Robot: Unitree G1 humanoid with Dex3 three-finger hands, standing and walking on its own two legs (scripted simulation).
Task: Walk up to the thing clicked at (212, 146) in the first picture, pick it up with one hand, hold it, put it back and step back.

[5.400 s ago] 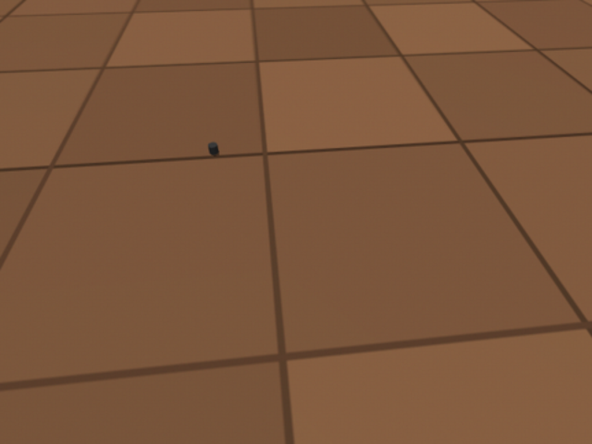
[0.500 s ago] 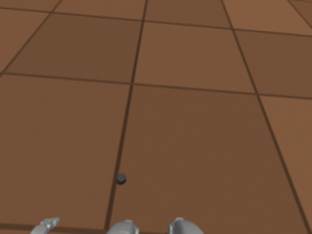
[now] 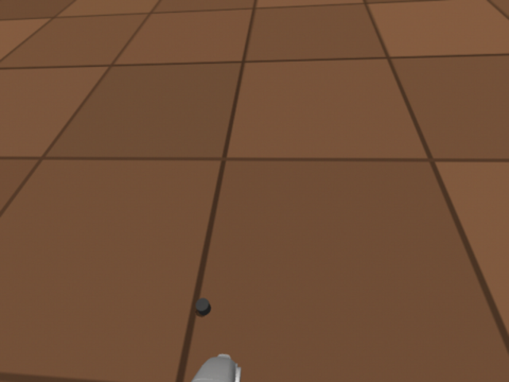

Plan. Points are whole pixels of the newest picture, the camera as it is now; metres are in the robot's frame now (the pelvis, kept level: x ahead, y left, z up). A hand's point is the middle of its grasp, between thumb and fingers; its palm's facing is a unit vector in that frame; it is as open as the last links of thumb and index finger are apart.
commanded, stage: walk up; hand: left
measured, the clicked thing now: (203, 306) +0.49 +0.30 -0.73
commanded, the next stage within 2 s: stand in 1.56 s
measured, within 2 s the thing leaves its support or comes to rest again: neither
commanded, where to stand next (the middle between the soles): +0.11 +0.07 m, yaw +0 degrees
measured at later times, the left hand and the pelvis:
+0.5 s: hand out of the picture +0.13 +0.31 -0.16, palm faces -0.03 -0.92 -0.40, open 7.4 cm; pelvis +0.04 +0.05 -0.01, yaw +1 degrees
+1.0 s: hand out of the picture +0.12 +0.31 -0.13, palm faces -0.02 -0.93 -0.36, open 7.4 cm; pelvis +0.03 +0.05 +0.02, yaw +0 degrees
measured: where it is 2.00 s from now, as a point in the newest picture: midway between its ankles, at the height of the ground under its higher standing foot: outside the picture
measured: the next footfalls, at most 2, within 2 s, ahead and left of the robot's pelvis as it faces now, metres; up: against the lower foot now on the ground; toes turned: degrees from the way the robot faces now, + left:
left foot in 0.16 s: +0.09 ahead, +0.18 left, +0.00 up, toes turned +1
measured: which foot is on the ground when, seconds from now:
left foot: up 0.00-0.14, down 0.16-1.00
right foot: down 0.00-1.00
